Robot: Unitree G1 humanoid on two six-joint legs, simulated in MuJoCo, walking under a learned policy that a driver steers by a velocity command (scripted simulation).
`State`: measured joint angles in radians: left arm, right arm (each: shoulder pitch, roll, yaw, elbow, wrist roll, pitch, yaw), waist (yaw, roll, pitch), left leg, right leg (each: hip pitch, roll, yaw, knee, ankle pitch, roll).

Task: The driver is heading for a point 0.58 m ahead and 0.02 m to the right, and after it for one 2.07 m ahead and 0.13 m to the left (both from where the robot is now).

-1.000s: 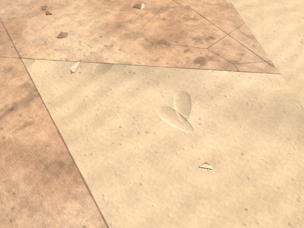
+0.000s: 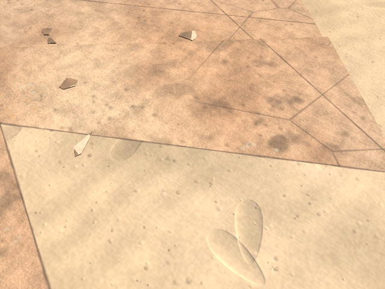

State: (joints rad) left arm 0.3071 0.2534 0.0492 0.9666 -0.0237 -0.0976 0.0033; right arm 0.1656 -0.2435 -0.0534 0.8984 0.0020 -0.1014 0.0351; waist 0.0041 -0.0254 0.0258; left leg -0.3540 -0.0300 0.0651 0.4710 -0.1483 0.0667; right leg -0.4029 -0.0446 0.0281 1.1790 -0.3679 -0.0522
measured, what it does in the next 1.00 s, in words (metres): walks ahead: right foot, then left foot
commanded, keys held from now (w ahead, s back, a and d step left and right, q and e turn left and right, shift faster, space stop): w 1.00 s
